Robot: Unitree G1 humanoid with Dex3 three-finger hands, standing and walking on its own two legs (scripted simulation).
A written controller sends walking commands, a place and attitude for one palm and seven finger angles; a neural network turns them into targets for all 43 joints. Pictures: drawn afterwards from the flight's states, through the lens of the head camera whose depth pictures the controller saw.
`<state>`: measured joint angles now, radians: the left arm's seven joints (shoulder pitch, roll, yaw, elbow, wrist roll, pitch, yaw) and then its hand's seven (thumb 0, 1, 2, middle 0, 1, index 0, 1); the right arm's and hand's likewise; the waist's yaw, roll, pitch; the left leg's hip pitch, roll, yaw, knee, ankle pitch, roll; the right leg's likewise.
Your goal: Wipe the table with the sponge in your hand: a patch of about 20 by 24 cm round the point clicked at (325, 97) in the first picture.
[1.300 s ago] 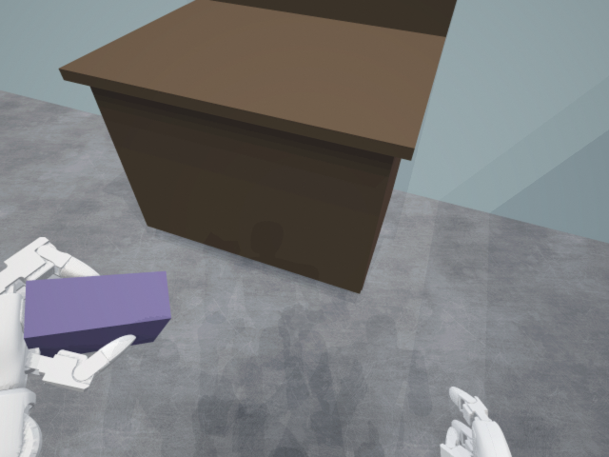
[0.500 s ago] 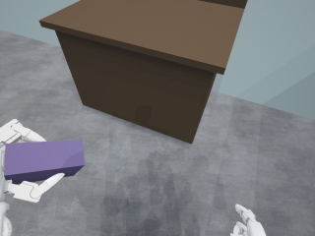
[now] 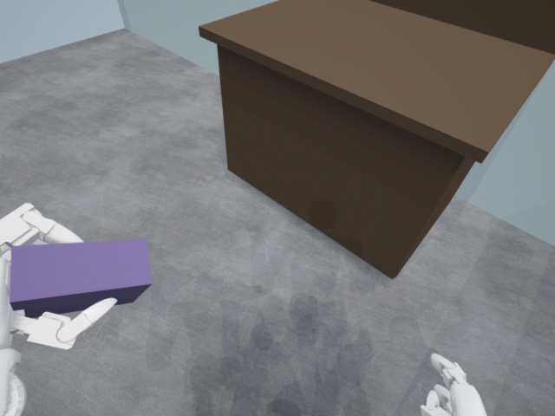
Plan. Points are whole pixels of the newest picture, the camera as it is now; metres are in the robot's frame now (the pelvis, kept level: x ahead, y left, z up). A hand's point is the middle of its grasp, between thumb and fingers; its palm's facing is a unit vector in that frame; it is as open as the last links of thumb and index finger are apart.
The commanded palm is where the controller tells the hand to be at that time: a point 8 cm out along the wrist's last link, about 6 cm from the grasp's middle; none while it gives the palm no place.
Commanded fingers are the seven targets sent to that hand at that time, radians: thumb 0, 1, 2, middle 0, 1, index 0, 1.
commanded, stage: walk around to get in front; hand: left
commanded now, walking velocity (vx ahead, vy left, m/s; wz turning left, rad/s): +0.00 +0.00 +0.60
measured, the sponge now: (101, 277) +0.23 +0.21 +0.15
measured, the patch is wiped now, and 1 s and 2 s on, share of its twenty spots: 0.00 0.00 0.00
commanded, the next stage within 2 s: none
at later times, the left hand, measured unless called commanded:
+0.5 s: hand out of the picture +0.06 +0.23 +0.17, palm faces +0.59 -0.67 -0.44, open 9.3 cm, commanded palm +0.00 +0.26 +0.19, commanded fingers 0.00 0.10 1.30 -1.20 -1.60 -1.20 -1.60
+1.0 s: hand out of the picture -0.14 +0.24 +0.20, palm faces +0.80 -0.49 -0.35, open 9.3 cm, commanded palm -0.20 +0.25 +0.19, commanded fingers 0.00 0.10 1.30 -1.20 -1.60 -1.20 -1.60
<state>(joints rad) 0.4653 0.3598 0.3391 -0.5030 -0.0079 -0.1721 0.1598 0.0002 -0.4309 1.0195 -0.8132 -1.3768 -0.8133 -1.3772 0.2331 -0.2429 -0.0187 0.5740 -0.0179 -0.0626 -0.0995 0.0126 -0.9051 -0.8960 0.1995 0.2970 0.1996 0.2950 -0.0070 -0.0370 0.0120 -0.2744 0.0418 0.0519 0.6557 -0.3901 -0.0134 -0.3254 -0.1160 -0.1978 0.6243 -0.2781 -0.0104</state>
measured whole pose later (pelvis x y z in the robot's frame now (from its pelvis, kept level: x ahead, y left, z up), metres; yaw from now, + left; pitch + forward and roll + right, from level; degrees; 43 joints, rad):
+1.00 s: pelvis -0.18 -0.07 +0.01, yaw +34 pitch -3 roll -3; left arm 0.45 0.38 0.34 -0.57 0.00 -0.19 0.14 0.00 -0.43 1.02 -0.81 -1.38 -0.82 -1.38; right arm 0.25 -0.13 0.03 0.60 -0.01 -0.12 -0.03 0.01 -0.90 -0.90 0.20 0.30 0.20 0.30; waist 0.00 -0.02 0.03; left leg -0.23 0.02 -0.05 0.51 -0.23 0.02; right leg -0.49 -0.05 -0.08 1.07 -0.41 0.08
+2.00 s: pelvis -0.16 -0.05 +0.01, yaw +60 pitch +0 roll -1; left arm 0.52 0.38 0.40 -0.57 -0.02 -0.25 0.14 0.00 -0.43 1.02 -0.82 -1.37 -0.82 -1.37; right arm 0.24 -0.11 0.03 0.63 0.00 -0.12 -0.04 0.01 -0.90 -0.90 0.20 0.30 0.20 0.30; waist 0.04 0.04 0.02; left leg -0.20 0.06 0.07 0.48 -0.28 0.00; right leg -0.50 -0.12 -0.13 0.84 -0.36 0.07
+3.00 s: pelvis +0.04 +0.17 -0.01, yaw +69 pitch -2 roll +1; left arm 0.38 0.32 0.34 -0.41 -0.01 -0.18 0.14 0.00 -0.44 1.03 -0.82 -1.37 -0.82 -1.37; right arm 0.16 -0.22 -0.02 0.68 0.01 -0.06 -0.06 0.01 -0.90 -0.90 0.20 0.30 0.20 0.30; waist 0.02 0.08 0.09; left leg -0.42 0.08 0.03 1.18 -0.46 -0.01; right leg -0.34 -0.08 -0.22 0.68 -0.31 -0.06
